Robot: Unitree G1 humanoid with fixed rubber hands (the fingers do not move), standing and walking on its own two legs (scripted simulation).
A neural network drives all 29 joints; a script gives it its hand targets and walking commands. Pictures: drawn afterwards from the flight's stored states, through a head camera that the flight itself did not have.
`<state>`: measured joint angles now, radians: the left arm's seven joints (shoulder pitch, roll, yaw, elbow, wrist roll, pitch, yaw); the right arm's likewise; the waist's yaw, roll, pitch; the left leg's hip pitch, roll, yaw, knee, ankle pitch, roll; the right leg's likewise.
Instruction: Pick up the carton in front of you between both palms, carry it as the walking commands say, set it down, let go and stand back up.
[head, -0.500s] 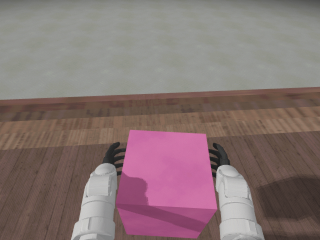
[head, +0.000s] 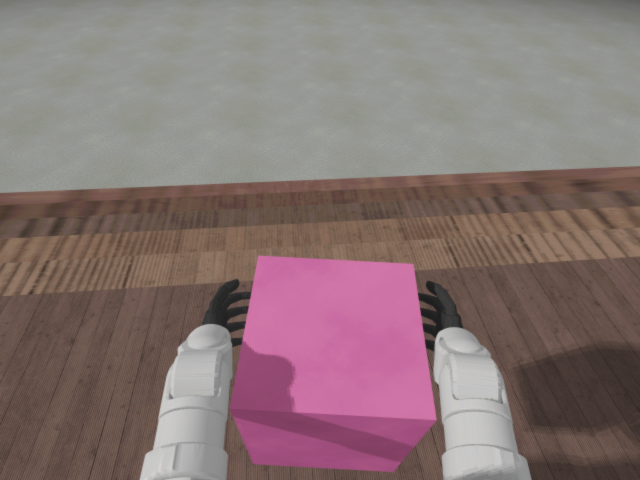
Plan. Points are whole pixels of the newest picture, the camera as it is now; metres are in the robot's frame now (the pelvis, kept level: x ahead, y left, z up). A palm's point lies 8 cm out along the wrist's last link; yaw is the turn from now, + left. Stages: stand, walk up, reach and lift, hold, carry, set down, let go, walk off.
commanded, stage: reach and lift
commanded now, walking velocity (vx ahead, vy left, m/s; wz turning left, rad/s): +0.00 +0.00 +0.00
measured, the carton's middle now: (329, 369) +0.29 +0.00 -0.05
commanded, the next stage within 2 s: hold in 0.36 s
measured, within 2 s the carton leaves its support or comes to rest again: neither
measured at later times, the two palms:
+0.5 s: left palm (213, 333) +0.28 +0.15 +0.05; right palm (454, 335) +0.29 -0.15 +0.05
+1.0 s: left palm (212, 334) +0.28 +0.15 +0.05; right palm (455, 338) +0.28 -0.15 +0.05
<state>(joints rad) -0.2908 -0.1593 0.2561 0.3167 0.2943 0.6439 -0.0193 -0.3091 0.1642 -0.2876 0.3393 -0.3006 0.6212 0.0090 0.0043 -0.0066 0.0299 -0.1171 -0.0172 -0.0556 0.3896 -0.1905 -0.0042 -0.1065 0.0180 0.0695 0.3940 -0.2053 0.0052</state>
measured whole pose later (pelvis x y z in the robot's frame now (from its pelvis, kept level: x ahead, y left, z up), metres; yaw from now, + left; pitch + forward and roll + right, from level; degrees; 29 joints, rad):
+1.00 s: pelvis -0.01 +0.00 +0.00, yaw +0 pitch -8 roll +0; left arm -0.29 -0.16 0.24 0.24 0.28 0.76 -0.02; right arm -0.31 0.16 -0.27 0.26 -0.29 0.74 0.01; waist 0.00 0.00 0.05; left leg -0.05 -0.02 -0.06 0.37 -0.18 0.00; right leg -0.04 0.02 0.07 0.38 -0.19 0.01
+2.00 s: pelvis +0.19 +0.00 -0.01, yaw -2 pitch +5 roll +1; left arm 0.06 -0.13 0.06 -0.49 0.02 1.17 0.15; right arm 0.04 0.13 -0.04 -0.45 -0.03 1.13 -0.14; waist 0.01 -0.02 -0.17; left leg -0.31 0.00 0.23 0.47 -0.26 0.07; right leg -0.40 -0.07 -0.06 1.03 -0.43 -0.02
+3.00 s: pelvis +0.76 -0.02 -0.02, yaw -2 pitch +5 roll -1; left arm -0.46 -0.15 0.27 -0.13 0.01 0.95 0.21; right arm -0.44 0.16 -0.30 -0.11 0.00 0.90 -0.17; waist -0.03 -0.03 0.12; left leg -0.49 -0.01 0.18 0.56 -0.16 0.12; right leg -0.53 -0.02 0.00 1.06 -0.48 0.00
